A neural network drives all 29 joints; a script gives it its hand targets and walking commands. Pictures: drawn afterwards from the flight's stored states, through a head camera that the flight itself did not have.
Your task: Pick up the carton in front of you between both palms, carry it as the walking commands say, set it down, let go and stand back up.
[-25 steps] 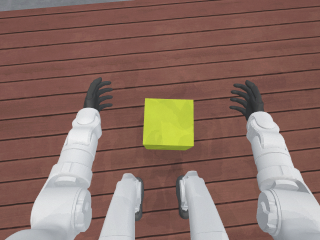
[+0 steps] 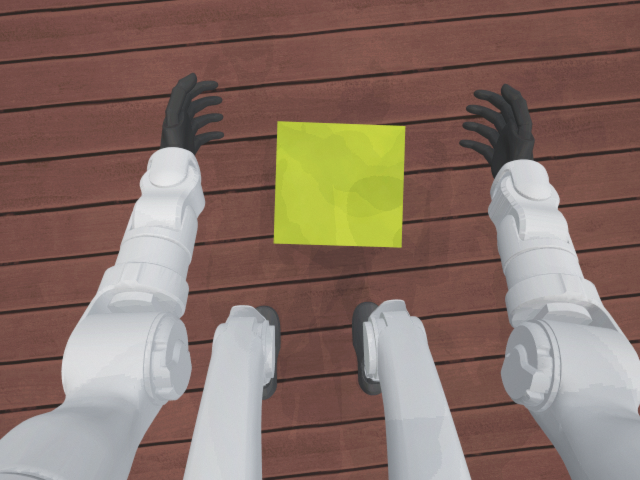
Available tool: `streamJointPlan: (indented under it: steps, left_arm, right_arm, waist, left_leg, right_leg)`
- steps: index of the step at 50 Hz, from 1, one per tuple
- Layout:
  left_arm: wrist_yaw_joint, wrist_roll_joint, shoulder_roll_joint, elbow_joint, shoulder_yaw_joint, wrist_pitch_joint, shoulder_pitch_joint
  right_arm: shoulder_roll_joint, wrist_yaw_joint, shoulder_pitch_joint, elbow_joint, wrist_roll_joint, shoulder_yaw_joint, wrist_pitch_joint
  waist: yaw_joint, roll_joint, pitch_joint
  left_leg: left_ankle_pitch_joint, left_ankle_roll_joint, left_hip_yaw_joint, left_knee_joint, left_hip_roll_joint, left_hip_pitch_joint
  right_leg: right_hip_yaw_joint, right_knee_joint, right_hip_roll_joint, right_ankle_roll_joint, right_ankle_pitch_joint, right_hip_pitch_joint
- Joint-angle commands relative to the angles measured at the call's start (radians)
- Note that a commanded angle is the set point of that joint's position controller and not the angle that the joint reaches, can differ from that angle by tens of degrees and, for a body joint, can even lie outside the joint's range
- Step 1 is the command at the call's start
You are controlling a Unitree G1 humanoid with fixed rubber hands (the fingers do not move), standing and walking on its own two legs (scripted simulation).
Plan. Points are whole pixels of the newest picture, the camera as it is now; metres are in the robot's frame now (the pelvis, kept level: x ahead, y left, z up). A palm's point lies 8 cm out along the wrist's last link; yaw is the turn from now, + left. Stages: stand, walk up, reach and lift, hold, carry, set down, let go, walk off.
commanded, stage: reach and lift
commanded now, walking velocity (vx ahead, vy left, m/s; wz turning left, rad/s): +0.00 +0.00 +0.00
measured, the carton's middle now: (335, 193) +0.45 -0.04 -0.45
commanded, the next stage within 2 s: none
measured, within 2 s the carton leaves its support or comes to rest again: leaves its support in 1.40 s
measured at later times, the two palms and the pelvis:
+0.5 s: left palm (226, 181) +0.47 +0.15 -0.35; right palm (444, 189) +0.44 -0.23 -0.35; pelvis -0.05 +0.01 -0.18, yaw +0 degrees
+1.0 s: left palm (237, 180) +0.47 +0.13 -0.37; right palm (435, 191) +0.44 -0.22 -0.37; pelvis -0.05 +0.00 -0.20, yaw +0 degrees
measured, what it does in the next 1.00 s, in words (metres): lowers itself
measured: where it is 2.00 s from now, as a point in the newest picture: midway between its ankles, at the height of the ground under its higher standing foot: (316, 366)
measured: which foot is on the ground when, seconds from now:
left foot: down 0.00-1.00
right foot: down 0.00-1.00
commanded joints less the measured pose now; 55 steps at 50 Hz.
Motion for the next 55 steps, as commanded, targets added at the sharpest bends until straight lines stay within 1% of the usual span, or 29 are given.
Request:
streamJointPlan:
  steps: [1,3,5,7,10,12,15,17,19,24,28,30,31,32,35,37,39,41,43,45,49,52,55]
  left_arm:
    - [0.02,-0.036,0.088,-0.117,-0.034,-0.027,-0.147]
    - [0.033,-0.069,0.107,-0.163,-0.068,-0.026,-0.166]
    - [0.046,-0.105,0.124,-0.204,-0.099,-0.02,-0.194]
    - [0.056,-0.135,0.133,-0.228,-0.123,-0.008,-0.226]
    - [0.069,-0.164,0.149,-0.251,-0.144,0.013,-0.282]
    - [0.075,-0.174,0.161,-0.225,-0.147,0.027,-0.315]
    - [0.076,-0.182,0.172,-0.15,-0.143,0.037,-0.371]
    - [0.074,-0.187,0.174,-0.093,-0.143,0.034,-0.409]
    - [0.07,-0.192,0.179,-0.041,-0.147,0.024,-0.443]
    - [0.067,-0.216,0.21,0.046,-0.169,-0.01,-0.519]
    - [0.073,-0.254,0.221,0.036,-0.199,-0.036,-0.552]
    - [0.069,-0.301,0.175,0.057,-0.25,-0.041,-0.531]
    - [0.067,-0.309,0.164,0.066,-0.266,-0.041,-0.519]
    - [0.067,-0.311,0.15,0.058,-0.271,-0.042,-0.509]
    - [0.063,-0.326,0.123,0.035,-0.28,-0.046,-0.462]
    - [0.066,-0.324,0.121,0.017,-0.274,-0.048,-0.433]
    - [0.068,-0.309,0.127,0.027,-0.257,-0.047,-0.418]
    - [0.066,-0.288,0.137,0.062,-0.234,-0.047,-0.415]
    - [0.063,-0.268,0.149,0.084,-0.213,-0.051,-0.425]
    - [0.062,-0.255,0.155,0.095,-0.201,-0.057,-0.44]
    - [0.066,-0.258,0.124,0.105,-0.226,-0.066,-0.48]
    - [0.07,-0.274,0.044,0.108,-0.269,-0.071,-0.52]
    - [0.083,-0.248,0.006,0.132,-0.255,-0.074,-0.53]
  right_arm:
    - [-0.136,-0.014,-0.124,-0.1,0.042,0.015,-0.032]
    - [-0.17,-0.02,-0.142,-0.136,0.079,0.042,-0.034]
    - [-0.197,-0.027,-0.171,-0.169,0.113,0.068,-0.03]
    - [-0.214,-0.032,-0.206,-0.186,0.143,0.09,-0.021]
    - [-0.238,-0.039,-0.265,-0.203,0.171,0.113,-0.003]
    - [-0.249,-0.043,-0.301,-0.177,0.181,0.122,0.009]
    - [-0.254,-0.048,-0.359,-0.104,0.186,0.13,0.018]
    - [-0.256,-0.051,-0.399,-0.048,0.189,0.135,0.016]
    - [-0.26,-0.054,-0.437,0.002,0.193,0.143,0.007]
    - [-0.278,-0.066,-0.517,0.09,0.207,0.171,-0.022]
    - [-0.301,-0.082,-0.557,0.087,0.232,0.199,-0.046]
    - [-0.306,-0.089,-0.551,0.072,0.248,0.222,-0.058]
    - [-0.308,-0.09,-0.543,0.062,0.249,0.22,-0.061]
    - [-0.311,-0.091,-0.527,0.057,0.247,0.215,-0.064]
    - [-0.298,-0.09,-0.467,0.041,0.24,0.218,-0.07]
    - [-0.281,-0.089,-0.443,0.015,0.244,0.224,-0.069]
    - [-0.256,-0.088,-0.443,0.011,0.248,0.237,-0.064]
    - [-0.232,-0.083,-0.45,0.035,0.245,0.243,-0.058]
    - [-0.216,-0.08,-0.462,0.06,0.241,0.246,-0.055]
    - [-0.207,-0.08,-0.474,0.081,0.239,0.25,-0.056]
    - [-0.177,-0.084,-0.502,0.103,0.245,0.272,-0.061]
    - [-0.116,-0.088,-0.541,0.104,0.251,0.305,-0.07]
    - [-0.112,-0.102,-0.558,0.121,0.211,0.282,-0.077]
  waist:
    - [-0.027,0.013,-0.877]
    - [-0.03,0.027,-0.968]
    - [-0.03,0.035,-1.033]
    - [-0.029,0.034,-1.053]
    - [-0.03,0.025,-1.055]
    - [-0.03,0.017,-0.991]
    - [-0.033,0.011,-0.848]
    - [-0.035,0.011,-0.771]
    - [-0.036,0.013,-0.718]
    - [-0.035,0.015,-0.668]
    - [-0.037,0.014,-0.757]
    - [-0.065,0.007,-0.802]
    - [-0.078,0.012,-0.795]
    - [-0.082,0.021,-0.787]
    - [-0.098,0.0,-0.793]
    - [-0.093,-0.012,-0.813]
    - [-0.072,-0.025,-0.774]
    - [-0.052,-0.035,-0.68]
    - [-0.038,-0.036,-0.622]
    - [-0.032,-0.033,-0.608]
    - [-0.035,-0.025,-0.624]
    - [-0.045,-0.017,-0.638]
    - [-0.065,-0.005,-0.642]
  left_leg:
    - [0.395,-0.018,0.045,0.079,-0.06,0.394]
    - [0.423,-0.022,0.048,0.15,-0.059,0.429]
    - [0.422,-0.025,0.052,0.213,-0.057,0.453]
    - [0.383,-0.026,0.056,0.263,-0.055,0.45]
    - [0.292,-0.026,0.062,0.318,-0.051,0.435]
    - [0.2,-0.024,0.064,0.342,-0.047,0.391]
    - [0.069,-0.019,0.061,0.374,-0.038,0.306]
    - [0.018,-0.016,0.056,0.4,-0.031,0.259]
    - [0.0,-0.014,0.05,0.428,-0.025,0.225]
    - [0.028,-0.015,0.041,0.504,-0.015,0.182]
    - [0.107,-0.019,0.042,0.562,-0.017,0.225]
    - [0.146,-0.022,0.043,0.585,-0.023,0.244]
    - [0.148,-0.023,0.043,0.591,-0.025,0.236]
    - [0.151,-0.026,0.047,0.594,-0.031,0.213]
    - [0.192,-0.028,0.05,0.604,-0.044,0.176]
    - [0.201,-0.027,0.058,0.606,-0.05,0.168]
    - [0.172,-0.021,0.066,0.6,-0.051,0.117]
    - [0.123,-0.015,0.068,0.591,-0.049,0.046]
    - [0.092,-0.01,0.067,0.586,-0.046,0.008]
    - [0.082,-0.009,0.064,0.583,-0.044,0.002]
    - [0.081,-0.008,0.058,0.576,-0.047,0.031]
    - [0.086,-0.007,0.051,0.572,-0.059,0.066]
    - [0.086,-0.014,0.042,0.566,-0.072,0.101]
  right_leg:
    - [-0.017,0.036,0.031,0.053,0.49,0.439]
    - [-0.026,0.105,0.03,0.054,0.5,0.423]
    - [-0.036,0.168,0.027,0.053,0.482,0.399]
    - [-0.047,0.218,0.024,0.053,0.435,0.367]
    - [-0.063,0.275,0.019,0.053,0.34,0.333]
    - [-0.07,0.302,0.01,0.052,0.25,0.295]
    - [-0.07,0.334,-0.005,0.048,0.114,0.209]
    - [-0.065,0.358,-0.014,0.044,0.06,0.162]
    - [-0.058,0.387,-0.022,0.041,0.038,0.134]
    - [-0.038,0.461,-0.032,0.037,0.064,0.119]
    - [-0.035,0.513,-0.031,0.037,0.149,0.177]
    - [-0.043,0.53,-0.028,0.035,0.194,0.205]
    - [-0.044,0.534,-0.028,0.034,0.206,0.197]
    - [-0.04,0.535,-0.028,0.031,0.217,0.203]
    - [-0.04,0.547,-0.027,0.033,0.282,0.245]
    - [-0.04,0.547,-0.025,0.036,0.308,0.277]
    - [-0.032,0.539,-0.024,0.038,0.295,0.28]
    - [-0.02,0.529,-0.025,0.039,0.25,0.237]
    - [-0.012,0.52,-0.025,0.039,0.212,0.198]
    - [-0.008,0.515,-0.022,0.038,0.193,0.181]
    - [-0.009,0.507,-0.016,0.037,0.174,0.169]
    - [-0.013,0.502,-0.008,0.033,0.162,0.163]
    - [-0.02,0.497,-0.002,0.031,0.15,0.156]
